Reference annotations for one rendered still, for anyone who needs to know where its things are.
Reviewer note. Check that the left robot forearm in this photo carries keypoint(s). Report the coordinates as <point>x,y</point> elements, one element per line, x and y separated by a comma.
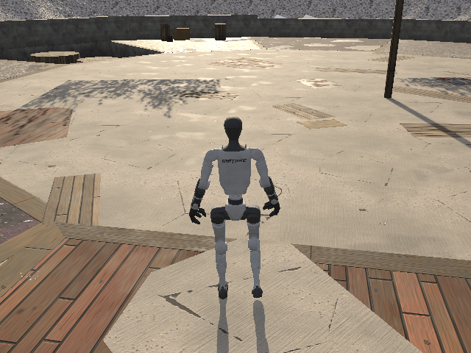
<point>198,195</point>

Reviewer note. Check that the left robot hand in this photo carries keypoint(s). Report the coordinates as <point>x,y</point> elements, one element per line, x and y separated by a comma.
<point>193,213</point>

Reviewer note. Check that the robot right upper arm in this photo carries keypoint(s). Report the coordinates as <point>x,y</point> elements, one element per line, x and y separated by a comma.
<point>261,166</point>

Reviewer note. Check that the robot left upper arm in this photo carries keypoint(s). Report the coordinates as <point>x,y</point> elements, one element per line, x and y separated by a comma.
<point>210,156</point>

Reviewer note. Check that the robot left foot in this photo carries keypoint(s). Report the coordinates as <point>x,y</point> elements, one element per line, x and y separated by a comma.
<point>223,292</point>

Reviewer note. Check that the right robot forearm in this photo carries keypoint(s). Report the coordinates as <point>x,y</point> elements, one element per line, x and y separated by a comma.
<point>270,192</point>

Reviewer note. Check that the right robot hand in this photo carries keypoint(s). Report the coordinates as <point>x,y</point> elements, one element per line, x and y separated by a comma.
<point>269,205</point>

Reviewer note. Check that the robot right thigh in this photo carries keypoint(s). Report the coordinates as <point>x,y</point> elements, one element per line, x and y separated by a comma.
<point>253,216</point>

